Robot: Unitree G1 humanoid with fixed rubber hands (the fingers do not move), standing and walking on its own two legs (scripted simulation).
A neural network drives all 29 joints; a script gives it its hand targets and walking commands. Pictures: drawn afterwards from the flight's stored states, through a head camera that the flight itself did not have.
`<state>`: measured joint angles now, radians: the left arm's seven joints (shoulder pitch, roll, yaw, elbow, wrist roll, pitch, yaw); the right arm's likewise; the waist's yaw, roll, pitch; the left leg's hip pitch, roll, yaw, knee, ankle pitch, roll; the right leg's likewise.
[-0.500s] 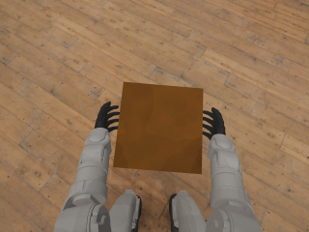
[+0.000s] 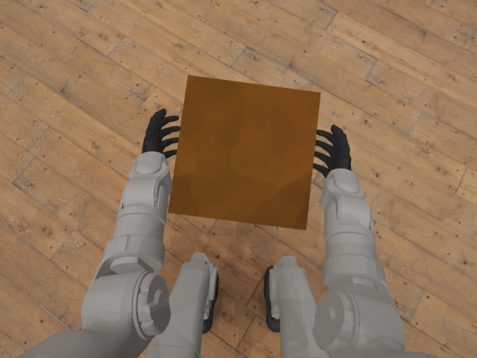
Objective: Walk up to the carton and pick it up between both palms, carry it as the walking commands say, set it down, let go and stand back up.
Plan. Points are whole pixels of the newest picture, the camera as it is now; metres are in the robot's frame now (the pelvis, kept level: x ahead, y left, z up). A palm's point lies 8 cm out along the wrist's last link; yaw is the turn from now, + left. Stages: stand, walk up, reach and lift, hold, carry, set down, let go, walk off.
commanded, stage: set down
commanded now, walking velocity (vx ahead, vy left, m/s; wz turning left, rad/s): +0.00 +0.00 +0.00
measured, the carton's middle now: (243, 158) +0.44 +0.02 -0.15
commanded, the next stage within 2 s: none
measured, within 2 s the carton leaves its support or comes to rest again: neither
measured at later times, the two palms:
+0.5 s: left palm (168, 155) +0.44 +0.17 -0.15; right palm (321, 168) +0.44 -0.14 -0.15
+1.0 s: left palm (177, 158) +0.47 +0.17 -0.25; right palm (308, 169) +0.46 -0.14 -0.24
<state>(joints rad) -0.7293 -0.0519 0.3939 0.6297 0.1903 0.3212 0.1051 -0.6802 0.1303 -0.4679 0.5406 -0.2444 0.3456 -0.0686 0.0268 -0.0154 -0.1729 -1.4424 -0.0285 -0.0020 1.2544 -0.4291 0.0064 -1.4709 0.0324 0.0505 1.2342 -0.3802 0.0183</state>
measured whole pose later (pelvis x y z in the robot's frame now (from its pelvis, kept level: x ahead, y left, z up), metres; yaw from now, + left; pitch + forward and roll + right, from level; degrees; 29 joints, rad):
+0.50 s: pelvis -0.01 +0.00 -0.07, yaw +0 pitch +42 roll +0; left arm -0.86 0.04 0.33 0.71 0.11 0.29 0.14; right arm -0.83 0.07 -0.43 0.63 -0.18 0.31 -0.14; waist 0.01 -0.02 -0.20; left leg -1.76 -0.03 0.00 1.54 -0.52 0.01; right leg -1.79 0.04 0.04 1.51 -0.46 0.03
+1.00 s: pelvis -0.03 +0.00 -0.14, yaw +0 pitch +43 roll +0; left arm -1.09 0.13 0.29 0.78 0.07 0.30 0.16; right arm -1.05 0.01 -0.45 0.67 -0.14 0.32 -0.17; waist 0.01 -0.03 -0.05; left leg -2.00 -0.04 -0.01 1.78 -0.54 0.00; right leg -2.03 0.05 0.03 1.75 -0.48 0.03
